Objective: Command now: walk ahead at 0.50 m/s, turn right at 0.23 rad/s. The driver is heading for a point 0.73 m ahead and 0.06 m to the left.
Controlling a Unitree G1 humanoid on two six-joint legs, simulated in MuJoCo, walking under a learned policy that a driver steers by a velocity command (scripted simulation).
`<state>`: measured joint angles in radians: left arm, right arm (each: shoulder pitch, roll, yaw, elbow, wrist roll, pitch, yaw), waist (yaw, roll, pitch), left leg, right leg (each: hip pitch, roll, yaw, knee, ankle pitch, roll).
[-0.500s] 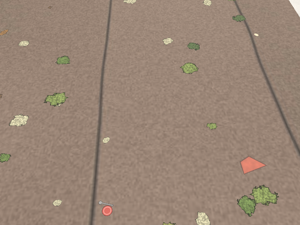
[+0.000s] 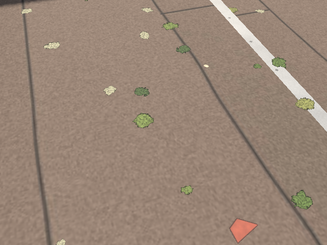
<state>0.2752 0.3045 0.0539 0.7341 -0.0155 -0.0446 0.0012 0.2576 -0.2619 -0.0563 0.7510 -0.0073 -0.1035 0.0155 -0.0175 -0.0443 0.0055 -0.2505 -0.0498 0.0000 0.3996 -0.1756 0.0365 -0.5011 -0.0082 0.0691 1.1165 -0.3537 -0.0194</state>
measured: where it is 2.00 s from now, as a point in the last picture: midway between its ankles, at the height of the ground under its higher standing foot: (165, 232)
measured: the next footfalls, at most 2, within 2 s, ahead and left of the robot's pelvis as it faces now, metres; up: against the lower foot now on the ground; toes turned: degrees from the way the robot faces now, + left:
right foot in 0.30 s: +0.32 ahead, -0.15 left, +0.00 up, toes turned -3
left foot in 0.78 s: +0.46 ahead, +0.07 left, +0.00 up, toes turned +8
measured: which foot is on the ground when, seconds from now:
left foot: down 0.00-0.32, up 0.34-0.76, down 0.78-1.00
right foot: up 0.00-0.28, down 0.30-0.80, up 0.82-1.00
